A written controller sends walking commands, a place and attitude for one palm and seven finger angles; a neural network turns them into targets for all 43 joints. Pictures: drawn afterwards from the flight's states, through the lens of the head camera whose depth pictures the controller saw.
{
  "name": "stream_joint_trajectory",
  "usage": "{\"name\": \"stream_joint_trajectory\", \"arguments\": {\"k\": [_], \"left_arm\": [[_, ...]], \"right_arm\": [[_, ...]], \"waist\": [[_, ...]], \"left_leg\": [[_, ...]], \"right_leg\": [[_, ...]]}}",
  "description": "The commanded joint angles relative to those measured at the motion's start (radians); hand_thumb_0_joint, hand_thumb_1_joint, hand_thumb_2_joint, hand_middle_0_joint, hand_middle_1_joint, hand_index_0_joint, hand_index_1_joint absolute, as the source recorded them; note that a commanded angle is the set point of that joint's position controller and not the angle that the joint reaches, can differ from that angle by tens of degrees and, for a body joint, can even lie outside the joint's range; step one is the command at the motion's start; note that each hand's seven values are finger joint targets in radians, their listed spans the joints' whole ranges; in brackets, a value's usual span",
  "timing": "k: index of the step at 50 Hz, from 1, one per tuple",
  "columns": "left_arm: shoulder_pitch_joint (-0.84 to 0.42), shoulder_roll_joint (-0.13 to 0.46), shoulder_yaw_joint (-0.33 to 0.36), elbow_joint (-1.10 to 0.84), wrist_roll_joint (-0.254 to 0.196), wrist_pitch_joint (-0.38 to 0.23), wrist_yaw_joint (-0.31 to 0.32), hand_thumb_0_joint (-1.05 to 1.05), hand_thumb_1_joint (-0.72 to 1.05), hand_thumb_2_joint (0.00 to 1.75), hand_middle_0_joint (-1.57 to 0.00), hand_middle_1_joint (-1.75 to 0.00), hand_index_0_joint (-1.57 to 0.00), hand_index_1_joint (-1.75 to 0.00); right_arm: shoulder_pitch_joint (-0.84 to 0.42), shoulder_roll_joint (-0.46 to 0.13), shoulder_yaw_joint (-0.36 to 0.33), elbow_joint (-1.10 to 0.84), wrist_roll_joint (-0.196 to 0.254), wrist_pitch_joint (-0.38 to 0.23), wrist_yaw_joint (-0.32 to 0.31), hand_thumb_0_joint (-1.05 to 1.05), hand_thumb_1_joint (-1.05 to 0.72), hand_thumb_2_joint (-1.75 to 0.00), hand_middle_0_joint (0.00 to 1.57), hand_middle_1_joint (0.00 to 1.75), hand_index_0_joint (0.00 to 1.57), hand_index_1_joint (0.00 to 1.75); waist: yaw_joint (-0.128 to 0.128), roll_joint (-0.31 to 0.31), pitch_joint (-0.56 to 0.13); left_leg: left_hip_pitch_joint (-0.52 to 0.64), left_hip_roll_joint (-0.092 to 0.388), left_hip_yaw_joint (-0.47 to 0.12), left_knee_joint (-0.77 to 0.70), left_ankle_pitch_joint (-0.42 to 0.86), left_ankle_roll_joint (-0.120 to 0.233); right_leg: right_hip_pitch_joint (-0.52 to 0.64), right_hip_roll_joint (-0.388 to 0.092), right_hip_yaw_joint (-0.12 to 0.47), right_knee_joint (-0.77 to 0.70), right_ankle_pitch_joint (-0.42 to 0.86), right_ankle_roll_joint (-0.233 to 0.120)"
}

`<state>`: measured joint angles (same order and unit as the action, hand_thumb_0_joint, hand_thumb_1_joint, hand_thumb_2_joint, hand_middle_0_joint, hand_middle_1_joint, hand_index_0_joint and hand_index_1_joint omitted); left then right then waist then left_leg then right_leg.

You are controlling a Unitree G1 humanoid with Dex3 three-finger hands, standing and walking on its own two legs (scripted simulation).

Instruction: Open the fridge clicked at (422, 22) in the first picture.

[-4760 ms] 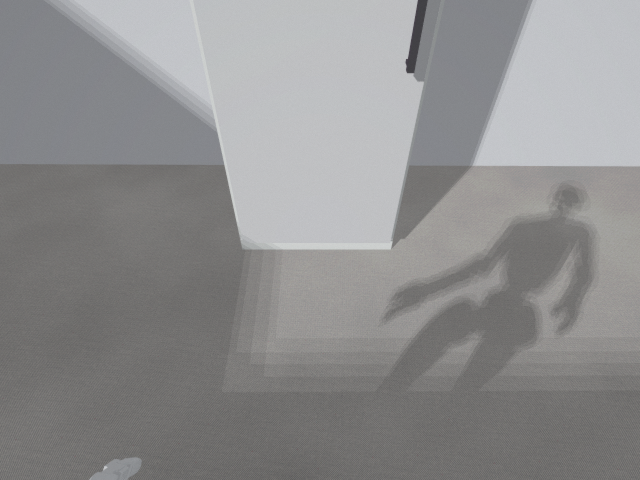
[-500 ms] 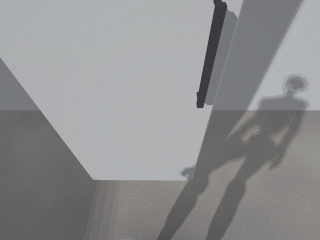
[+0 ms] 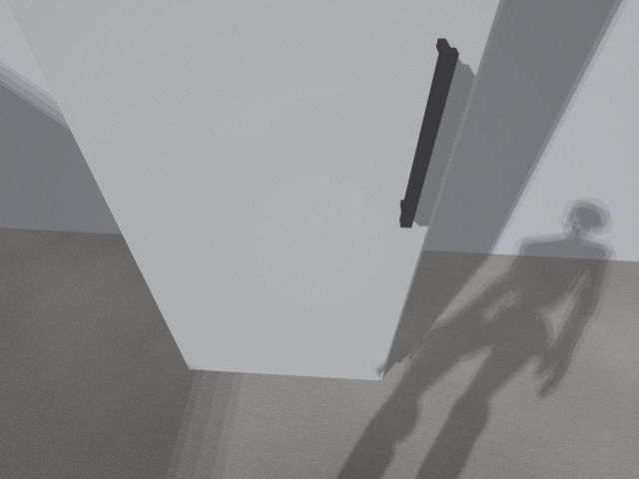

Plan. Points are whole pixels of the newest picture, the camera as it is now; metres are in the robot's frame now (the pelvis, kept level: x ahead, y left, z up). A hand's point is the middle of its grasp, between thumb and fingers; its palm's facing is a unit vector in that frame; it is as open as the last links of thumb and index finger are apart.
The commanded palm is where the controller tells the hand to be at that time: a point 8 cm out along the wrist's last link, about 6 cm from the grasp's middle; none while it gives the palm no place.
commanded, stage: come to a stop and stand still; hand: right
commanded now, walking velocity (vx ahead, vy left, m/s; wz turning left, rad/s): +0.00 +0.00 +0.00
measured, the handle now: (421, 145) +0.53 -0.11 +0.17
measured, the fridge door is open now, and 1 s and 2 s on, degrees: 0 0 0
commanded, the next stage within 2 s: look again from close up in 0.88 s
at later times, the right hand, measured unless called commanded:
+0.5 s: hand out of the picture -0.03 -0.16 -0.18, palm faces +0.03 +0.98 -0.18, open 7.4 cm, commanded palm none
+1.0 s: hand out of the picture +0.01 -0.18 -0.18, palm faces +0.04 +0.98 -0.18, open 7.4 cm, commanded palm none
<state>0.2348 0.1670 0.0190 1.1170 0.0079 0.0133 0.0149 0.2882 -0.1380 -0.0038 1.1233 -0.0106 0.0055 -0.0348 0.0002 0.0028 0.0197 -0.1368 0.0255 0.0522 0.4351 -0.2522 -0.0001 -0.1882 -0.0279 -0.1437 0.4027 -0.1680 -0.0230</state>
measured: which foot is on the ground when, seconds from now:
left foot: down 0.00-1.00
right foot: down 0.00-1.00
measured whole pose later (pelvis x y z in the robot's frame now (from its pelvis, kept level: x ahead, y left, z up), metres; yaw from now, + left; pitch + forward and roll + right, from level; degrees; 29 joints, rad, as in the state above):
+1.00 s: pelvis +0.01 -0.01 +0.00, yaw -1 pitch -1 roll +0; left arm 0.27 0.17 -0.01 1.08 0.01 -0.02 0.01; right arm 0.31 -0.16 0.01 1.07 -0.01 -0.02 -0.03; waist 0.00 0.01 0.02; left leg -0.18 0.04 0.06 0.48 -0.29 -0.01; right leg -0.25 -0.01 -0.13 0.48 -0.22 -0.04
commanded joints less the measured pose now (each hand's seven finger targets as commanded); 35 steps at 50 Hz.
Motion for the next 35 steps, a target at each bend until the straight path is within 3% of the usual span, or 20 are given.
{"name": "stream_joint_trajectory", "arguments": {"k": [1, 5, 18, 19, 20, 21, 22, 24, 26, 27, 30, 35], "left_arm": [[0.062, 0.064, 0.007, -0.011, 0.004, -0.010, 0.006, 0.00, 0.90, 0.90, -0.20, -0.30, -0.20, -0.30], [0.097, 0.054, 0.005, 0.005, 0.006, -0.010, 0.009, 0.00, 0.90, 0.90, -0.20, -0.30, -0.20, -0.30], [0.176, 0.024, 0.008, 0.029, 0.004, -0.022, 0.016, 0.00, 0.90, 0.90, -0.20, -0.30, -0.20, -0.30], [0.051, 0.070, -0.002, -0.050, 0.009, -0.040, 0.001, 0.00, 0.90, 0.90, -0.20, -0.30, -0.20, -0.30], [0.126, 0.021, -0.002, -0.068, 0.008, -0.025, -0.008, 0.00, 0.90, 0.90, -0.20, -0.30, -0.20, -0.30], [0.165, 0.024, 0.004, -0.050, 0.015, -0.020, -0.009, 0.00, 0.90, 0.90, -0.20, -0.30, -0.20, -0.30], [0.199, 0.018, -0.004, -0.051, 0.020, -0.031, -0.012, 0.00, 0.90, 0.90, -0.20, -0.30, -0.20, -0.30], [0.201, 0.027, -0.005, -0.064, 0.016, -0.039, -0.006, 0.00, 0.90, 0.90, -0.20, -0.30, -0.20, -0.30], [0.169, 0.041, -0.003, -0.080, 0.014, -0.038, -0.001, 0.00, 0.90, 0.90, -0.20, -0.30, -0.20, -0.30], [0.165, 0.044, -0.004, -0.089, 0.014, -0.039, -0.001, 0.00, 0.90, 0.90, -0.20, -0.30, -0.20, -0.30], [0.148, 0.056, -0.002, -0.095, 0.013, -0.040, 0.000, 0.00, 0.90, 0.90, -0.20, -0.30, -0.20, -0.30], [0.138, 0.071, -0.006, -0.083, 0.009, -0.049, 0.002, 0.00, 0.90, 0.90, -0.20, -0.30, -0.20, -0.30]], "right_arm": [[0.045, -0.106, -0.014, -0.028, -0.003, -0.008, -0.006, 0.00, -0.90, -0.90, 0.20, 0.30, 0.20, 0.30], [0.061, -0.100, -0.015, -0.023, -0.001, -0.008, -0.005, 0.00, -0.90, -0.90, 0.20, 0.30, 0.20, 0.30], [0.100, -0.053, -0.014, -0.007, -0.001, -0.015, -0.010, 0.00, -0.90, -0.90, 0.20, 0.30, 0.20, 0.30], [0.138, -0.077, 0.008, -0.003, -0.021, -0.037, -0.041, 0.00, -0.90, -0.90, 0.20, 0.30, 0.20, 0.30], [0.080, -0.133, -0.006, -0.053, -0.009, -0.046, -0.031, 0.00, -0.90, -0.90, 0.20, 0.30, 0.20, 0.30], [0.047, -0.131, -0.016, -0.074, -0.010, -0.043, -0.024, 0.00, -0.90, -0.90, 0.20, 0.30, 0.20, 0.30], [0.046, -0.123, -0.013, -0.077, -0.009, -0.056, -0.021, 0.00, -0.90, -0.90, 0.20, 0.30, 0.20, 0.30], [0.067, -0.090, -0.007, -0.074, -0.004, -0.054, -0.018, 0.00, -0.90, -0.90, 0.20, 0.30, 0.20, 0.30], [0.085, -0.066, -0.003, -0.072, -0.005, -0.043, -0.015, 0.00, -0.90, -0.90, 0.20, 0.30, 0.20, 0.30], [0.086, -0.066, -0.002, -0.074, -0.010, -0.042, -0.014, 0.00, -0.90, -0.90, 0.20, 0.30, 0.20, 0.30], [0.098, -0.062, 0.001, -0.078, -0.008, -0.040, -0.012, 0.00, -0.90, -0.90, 0.20, 0.30, 0.20, 0.30], [0.096, -0.082, -0.003, -0.088, -0.007, -0.040, -0.012, 0.00, -0.90, -0.90, 0.20, 0.30, 0.20, 0.30]], "waist": [[0.010, -0.009, 0.120], [0.008, -0.031, 0.106], [0.006, 0.011, 0.070], [-0.033, -0.019, 0.129], [0.038, -0.003, 0.039], [0.052, -0.019, 0.053], [0.055, -0.065, -0.017], [0.041, -0.077, -0.013], [0.020, -0.041, 0.043], [0.016, -0.045, 0.066], [0.007, 0.026, 0.103], [0.004, 0.034, 0.080]], "left_leg": [[-0.183, 0.096, -0.115, -0.174, -0.127, 0.016], [-0.164, 0.090, -0.109, -0.173, -0.136, 0.018], [-0.135, 0.080, -0.088, -0.133, -0.058, 0.021], [-0.157, 0.123, -0.118, -0.120, 0.135, 0.038], [-0.196, 0.161, -0.166, -0.160, -0.202, 0.069], [-0.253, 0.146, -0.149, -0.140, -0.303, 0.080], [-0.217, 0.137, -0.112, -0.089, -0.167, 0.083], [-0.187, 0.083, -0.086, -0.031, -0.142, 0.069], [-0.175, 0.059, -0.066, -0.006, -0.139, 0.061], [-0.160, 0.055, -0.058, 0.005, -0.111, 0.057], [-0.175, 0.058, -0.066, -0.006, -0.101, 0.050], [-0.147, 0.070, -0.069, -0.011, -0.018, 0.041]], "right_leg": [[0.012, -0.086, 0.132, -0.110, -0.130, 0.014], [-0.011, -0.085, 0.136, -0.114, -0.156, 0.016], [-0.024, -0.100, 0.151, -0.114, -0.133, 0.008], [-0.120, -0.102, 0.107, 0.110, -0.031, 0.037], [-0.075, -0.055, 0.116, 0.116, -0.163, 0.031], [-0.062, -0.048, 0.108, 0.117, -0.169, 0.020], [-0.032, -0.052, 0.123, 0.110, -0.070, 0.017], [-0.066, -0.074, 0.158, 0.045, -0.097, 0.001], [-0.138, -0.090, 0.188, -0.011, -0.179, -0.016], [-0.166, -0.090, 0.198, -0.027, -0.176, -0.021], [-0.168, -0.090, 0.197, -0.052, -0.201, -0.022], [-0.110, -0.089, 0.180, -0.051, -0.093, -0.024]]}}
